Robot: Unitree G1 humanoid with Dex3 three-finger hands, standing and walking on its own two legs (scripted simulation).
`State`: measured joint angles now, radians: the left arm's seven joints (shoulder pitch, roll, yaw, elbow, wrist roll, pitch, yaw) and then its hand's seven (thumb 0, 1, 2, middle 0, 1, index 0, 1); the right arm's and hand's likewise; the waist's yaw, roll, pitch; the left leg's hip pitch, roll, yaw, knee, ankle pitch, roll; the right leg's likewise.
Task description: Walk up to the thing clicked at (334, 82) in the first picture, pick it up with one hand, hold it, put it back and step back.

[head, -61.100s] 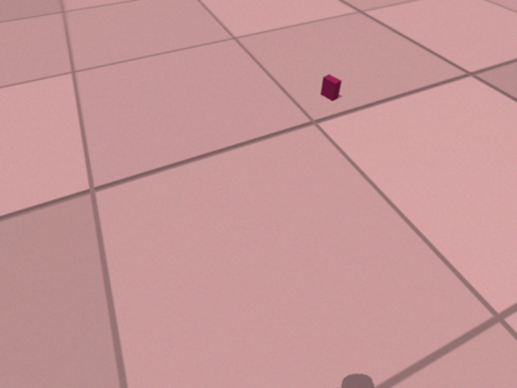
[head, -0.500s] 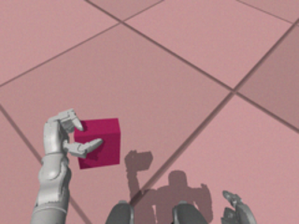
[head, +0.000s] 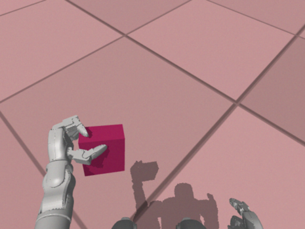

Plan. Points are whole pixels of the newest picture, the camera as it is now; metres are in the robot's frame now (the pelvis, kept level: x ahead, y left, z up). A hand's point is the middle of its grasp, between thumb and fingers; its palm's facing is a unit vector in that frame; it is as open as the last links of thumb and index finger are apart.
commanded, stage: lift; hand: left
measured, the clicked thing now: (103, 150) +0.33 +0.15 -0.01
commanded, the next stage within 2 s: hold in 0.10 s
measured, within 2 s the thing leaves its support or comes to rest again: neither
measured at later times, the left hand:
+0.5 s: hand (82, 138) +0.33 +0.18 +0.06, palm faces +0.17 -0.98 -0.02, open 7.3 cm
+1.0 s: hand (81, 138) +0.32 +0.18 +0.07, palm faces +0.17 -0.99 -0.02, open 7.3 cm
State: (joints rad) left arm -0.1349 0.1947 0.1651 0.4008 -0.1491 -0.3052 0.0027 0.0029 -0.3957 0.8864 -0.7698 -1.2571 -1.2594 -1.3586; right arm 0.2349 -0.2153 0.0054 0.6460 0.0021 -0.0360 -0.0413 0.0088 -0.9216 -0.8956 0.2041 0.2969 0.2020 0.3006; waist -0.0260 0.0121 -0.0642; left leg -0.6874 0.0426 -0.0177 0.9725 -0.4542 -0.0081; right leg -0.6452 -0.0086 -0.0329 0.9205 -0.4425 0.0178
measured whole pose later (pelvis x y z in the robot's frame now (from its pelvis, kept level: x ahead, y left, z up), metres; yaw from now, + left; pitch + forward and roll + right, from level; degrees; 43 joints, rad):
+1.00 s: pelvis +0.00 +0.00 +0.02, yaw +0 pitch +5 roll -2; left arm -0.12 0.18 0.14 0.40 -0.14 -0.29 0.01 0.00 -0.30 0.82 -0.75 -1.16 -1.19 -1.27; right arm 0.23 -0.21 0.01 0.66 0.00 -0.05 -0.03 0.01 -0.93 -0.90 0.20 0.30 0.20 0.30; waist -0.01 0.01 -0.03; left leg -0.54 0.04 -0.01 0.85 -0.40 0.00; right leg -0.50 -0.01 -0.03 0.80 -0.38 0.02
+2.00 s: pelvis +0.00 +0.00 +0.02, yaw +0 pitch +5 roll -2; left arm -0.12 0.17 0.13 0.41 -0.15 -0.32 0.01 0.01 -0.35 0.83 -0.79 -1.20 -1.24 -1.33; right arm 0.24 -0.21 0.00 0.67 0.00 -0.04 -0.03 0.01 -0.93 -0.90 0.20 0.30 0.20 0.30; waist -0.01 0.02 -0.03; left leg -0.53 0.03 -0.01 0.84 -0.40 0.00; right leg -0.49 -0.02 -0.03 0.79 -0.38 0.02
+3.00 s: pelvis +0.00 +0.00 +0.02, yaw +0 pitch +5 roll -2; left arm -0.12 0.17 0.13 0.43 -0.14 -0.32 0.01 0.00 -0.35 0.84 -0.78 -1.19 -1.22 -1.30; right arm 0.24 -0.21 0.00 0.67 0.00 -0.05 -0.03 0.01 -0.92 -0.90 0.20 0.30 0.20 0.30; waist -0.01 0.02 -0.04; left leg -0.54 0.03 -0.01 0.85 -0.40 0.00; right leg -0.50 -0.01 -0.02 0.79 -0.39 0.03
